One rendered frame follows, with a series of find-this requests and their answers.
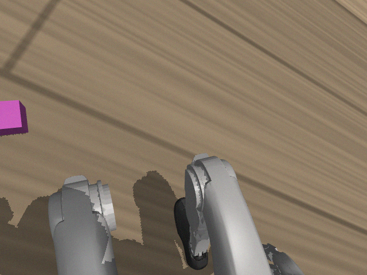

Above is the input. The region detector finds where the right robot hand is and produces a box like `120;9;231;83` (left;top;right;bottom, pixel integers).
262;243;304;275

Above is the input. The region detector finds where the small box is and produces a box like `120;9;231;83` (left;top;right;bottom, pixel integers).
0;100;28;136

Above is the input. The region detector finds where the right robot foot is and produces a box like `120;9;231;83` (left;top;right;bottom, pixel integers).
174;197;208;270

